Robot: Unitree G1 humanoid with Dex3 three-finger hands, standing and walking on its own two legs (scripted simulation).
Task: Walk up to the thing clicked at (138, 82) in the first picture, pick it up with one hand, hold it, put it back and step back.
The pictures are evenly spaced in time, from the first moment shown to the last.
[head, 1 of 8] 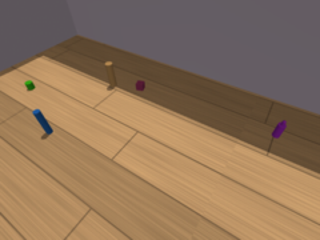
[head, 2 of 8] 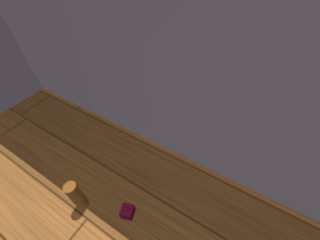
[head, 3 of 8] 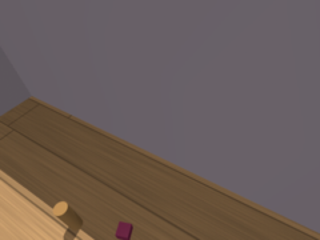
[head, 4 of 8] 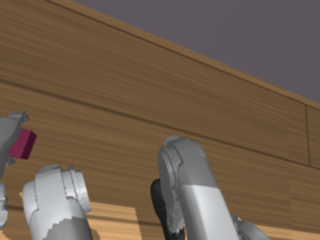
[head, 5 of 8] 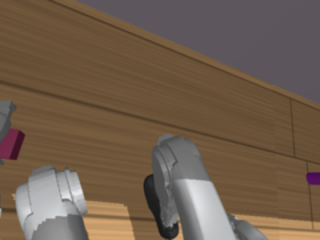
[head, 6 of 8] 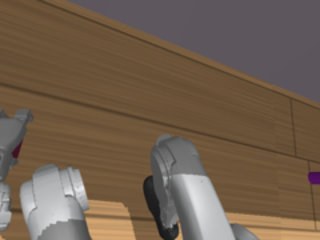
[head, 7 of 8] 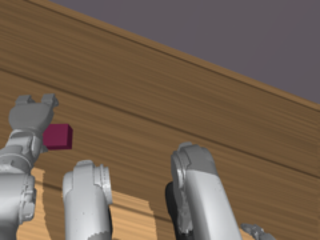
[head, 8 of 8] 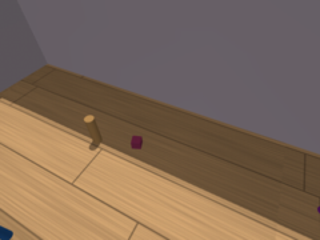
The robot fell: no
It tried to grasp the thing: yes
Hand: left
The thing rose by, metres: 0.66
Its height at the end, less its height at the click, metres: +0.00
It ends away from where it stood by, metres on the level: 0.03
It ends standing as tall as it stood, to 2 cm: yes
